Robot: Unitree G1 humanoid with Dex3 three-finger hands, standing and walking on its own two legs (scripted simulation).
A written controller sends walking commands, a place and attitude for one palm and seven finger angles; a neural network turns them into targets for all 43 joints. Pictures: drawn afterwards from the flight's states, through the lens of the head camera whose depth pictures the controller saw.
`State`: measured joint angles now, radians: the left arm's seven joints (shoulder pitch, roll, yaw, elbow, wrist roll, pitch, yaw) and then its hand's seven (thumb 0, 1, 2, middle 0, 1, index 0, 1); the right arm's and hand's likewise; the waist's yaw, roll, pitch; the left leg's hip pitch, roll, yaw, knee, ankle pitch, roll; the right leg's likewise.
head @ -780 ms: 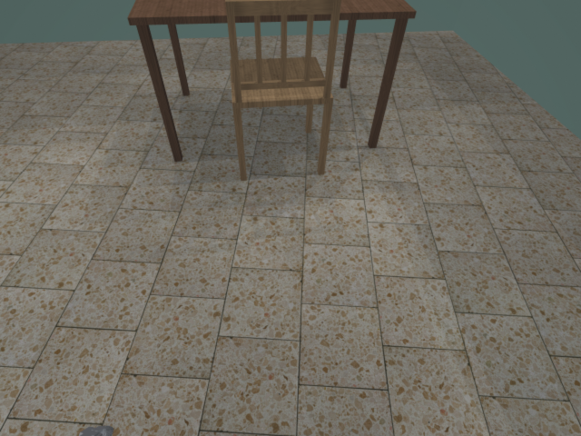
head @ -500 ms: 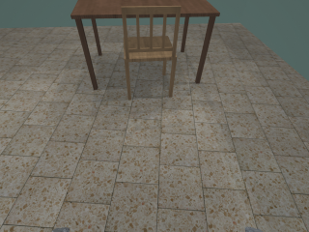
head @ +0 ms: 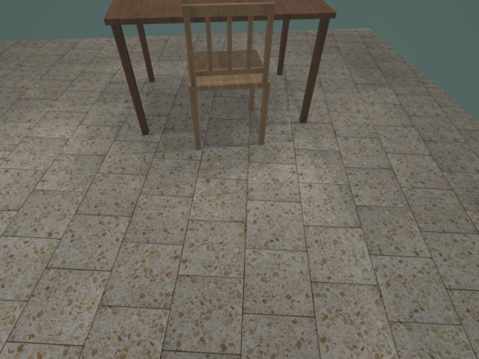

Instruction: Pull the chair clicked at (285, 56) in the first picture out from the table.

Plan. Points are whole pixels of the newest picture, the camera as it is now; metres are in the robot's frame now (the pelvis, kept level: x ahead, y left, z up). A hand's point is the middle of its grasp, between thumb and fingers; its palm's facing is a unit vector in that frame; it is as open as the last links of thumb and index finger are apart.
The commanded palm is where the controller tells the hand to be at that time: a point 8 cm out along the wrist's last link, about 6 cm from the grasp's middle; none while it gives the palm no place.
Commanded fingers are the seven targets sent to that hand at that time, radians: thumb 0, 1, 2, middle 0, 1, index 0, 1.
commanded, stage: stand and wait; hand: left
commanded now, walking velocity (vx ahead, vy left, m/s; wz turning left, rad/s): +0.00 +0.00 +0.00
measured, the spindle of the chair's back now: (229, 44) +1.49 +0.13 -0.11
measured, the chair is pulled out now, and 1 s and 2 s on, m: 0.00 0.00 0.00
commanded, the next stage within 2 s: look at it before walking up in 0.10 s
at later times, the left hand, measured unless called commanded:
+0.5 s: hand out of the picture +0.07 +0.24 -0.16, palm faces -0.03 -0.95 -0.32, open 7.4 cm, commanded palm none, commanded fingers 0.00 0.90 0.90 -0.20 -0.30 -0.20 -0.30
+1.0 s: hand out of the picture +0.05 +0.21 -0.18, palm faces -0.04 -0.97 -0.22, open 7.4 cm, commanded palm none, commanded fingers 0.00 0.90 0.90 -0.20 -0.30 -0.20 -0.30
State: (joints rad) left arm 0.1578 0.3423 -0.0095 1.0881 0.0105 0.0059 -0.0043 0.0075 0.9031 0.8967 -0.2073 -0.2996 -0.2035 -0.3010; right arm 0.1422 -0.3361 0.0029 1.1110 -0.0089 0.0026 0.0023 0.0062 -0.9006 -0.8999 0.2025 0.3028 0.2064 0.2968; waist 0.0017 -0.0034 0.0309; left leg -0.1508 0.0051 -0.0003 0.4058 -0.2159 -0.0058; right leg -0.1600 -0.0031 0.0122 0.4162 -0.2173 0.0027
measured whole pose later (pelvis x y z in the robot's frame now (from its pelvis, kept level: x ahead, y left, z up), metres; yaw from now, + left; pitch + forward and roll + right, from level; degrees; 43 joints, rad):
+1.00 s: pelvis +0.03 +0.00 -0.01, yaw -3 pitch -1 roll -1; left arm 0.29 0.26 0.01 1.08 0.02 0.02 -0.02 0.00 0.91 0.90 -0.20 -0.30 -0.20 -0.30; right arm 0.23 -0.25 0.00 1.09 -0.02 0.00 0.00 0.00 -0.90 -0.90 0.20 0.30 0.20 0.30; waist 0.02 -0.01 -0.02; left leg -0.18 0.04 0.05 0.54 -0.34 0.00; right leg -0.20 0.03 0.06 0.53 -0.32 -0.02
